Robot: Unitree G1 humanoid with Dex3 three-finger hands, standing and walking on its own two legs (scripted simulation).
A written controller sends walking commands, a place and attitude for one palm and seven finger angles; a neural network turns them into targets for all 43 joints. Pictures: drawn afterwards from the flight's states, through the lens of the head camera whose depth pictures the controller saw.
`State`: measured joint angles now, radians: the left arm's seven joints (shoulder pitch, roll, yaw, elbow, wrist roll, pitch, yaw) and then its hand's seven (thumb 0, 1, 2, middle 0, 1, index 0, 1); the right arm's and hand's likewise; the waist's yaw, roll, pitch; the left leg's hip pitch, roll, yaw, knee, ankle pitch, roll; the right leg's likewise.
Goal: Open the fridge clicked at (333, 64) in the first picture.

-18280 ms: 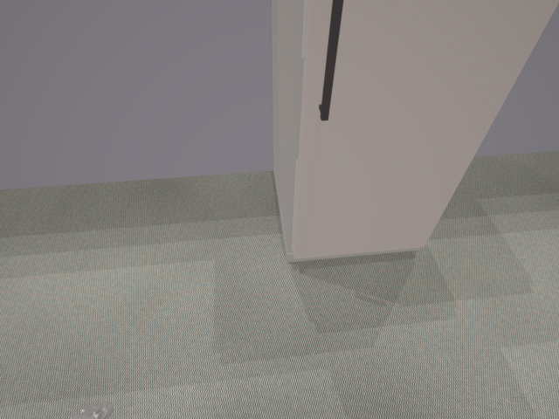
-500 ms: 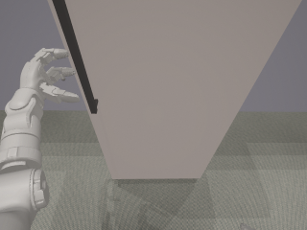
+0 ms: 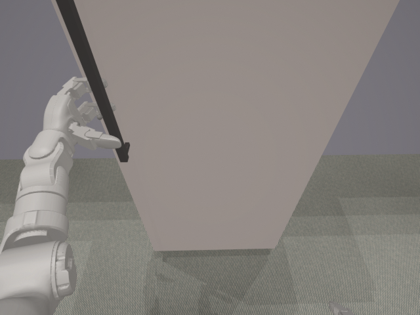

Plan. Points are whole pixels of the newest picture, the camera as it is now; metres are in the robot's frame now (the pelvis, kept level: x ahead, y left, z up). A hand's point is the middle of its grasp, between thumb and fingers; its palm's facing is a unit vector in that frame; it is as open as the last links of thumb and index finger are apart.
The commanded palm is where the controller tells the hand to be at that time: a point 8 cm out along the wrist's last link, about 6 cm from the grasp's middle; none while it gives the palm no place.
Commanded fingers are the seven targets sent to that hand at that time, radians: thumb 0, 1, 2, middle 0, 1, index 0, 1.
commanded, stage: slide the fingers in behind the handle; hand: left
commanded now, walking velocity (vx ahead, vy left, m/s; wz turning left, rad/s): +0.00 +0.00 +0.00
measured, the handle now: (102, 89) +0.47 +0.22 +0.20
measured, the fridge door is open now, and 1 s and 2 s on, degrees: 0 0 0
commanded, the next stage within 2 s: grip the handle and tug to test in 0.72 s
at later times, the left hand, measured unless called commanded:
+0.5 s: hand (104, 117) +0.42 +0.21 +0.18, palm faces +0.05 -1.00 +0.01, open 14.0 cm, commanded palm +0.39 +0.26 +0.17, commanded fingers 0.00 -0.50 0.30 -0.30 -1.20 -0.30 -1.20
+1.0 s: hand (103, 119) +0.41 +0.20 +0.18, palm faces +0.06 -1.00 +0.01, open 13.4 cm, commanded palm +0.38 +0.26 +0.17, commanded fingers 0.00 -0.03 0.50 -0.35 -1.27 -0.35 -1.27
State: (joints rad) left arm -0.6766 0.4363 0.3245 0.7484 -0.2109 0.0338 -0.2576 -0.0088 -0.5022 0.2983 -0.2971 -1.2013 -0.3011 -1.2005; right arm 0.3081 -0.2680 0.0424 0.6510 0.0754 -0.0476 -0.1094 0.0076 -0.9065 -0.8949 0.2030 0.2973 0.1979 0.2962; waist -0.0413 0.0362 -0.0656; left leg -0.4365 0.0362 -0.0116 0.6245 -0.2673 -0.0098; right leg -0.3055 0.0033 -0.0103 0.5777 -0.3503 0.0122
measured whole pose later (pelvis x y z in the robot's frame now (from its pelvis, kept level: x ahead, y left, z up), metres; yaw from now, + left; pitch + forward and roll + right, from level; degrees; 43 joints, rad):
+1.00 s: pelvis +0.00 +0.00 +0.00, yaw +0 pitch +3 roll -1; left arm -0.62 0.38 0.30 0.65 -0.20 0.06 -0.19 -0.01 -0.39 0.35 -0.30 -1.21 -0.28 -1.20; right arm 0.29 -0.26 0.04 0.66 0.07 -0.05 -0.10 0.01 -0.91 -0.89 0.20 0.30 0.20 0.30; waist -0.03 0.04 -0.06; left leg -0.39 0.03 0.00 0.59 -0.25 -0.01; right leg -0.27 0.00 0.00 0.55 -0.33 0.01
